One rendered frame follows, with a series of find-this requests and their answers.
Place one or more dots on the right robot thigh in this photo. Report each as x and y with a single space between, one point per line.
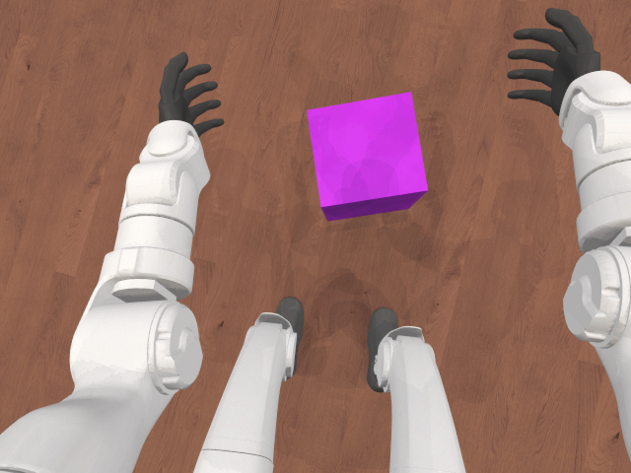
423 433

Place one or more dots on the carton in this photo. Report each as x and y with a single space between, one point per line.
368 157

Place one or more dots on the robot left forearm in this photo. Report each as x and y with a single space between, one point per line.
151 257

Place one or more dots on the robot left upper arm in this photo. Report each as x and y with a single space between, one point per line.
128 361

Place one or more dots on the left robot hand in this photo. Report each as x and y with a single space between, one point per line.
175 100

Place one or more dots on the robot right forearm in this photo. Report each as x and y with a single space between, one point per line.
595 117

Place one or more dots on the right robot hand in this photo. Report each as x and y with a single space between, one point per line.
575 57

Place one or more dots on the right robot shin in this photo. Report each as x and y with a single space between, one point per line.
411 331

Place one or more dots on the robot right upper arm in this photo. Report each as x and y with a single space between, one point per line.
597 308

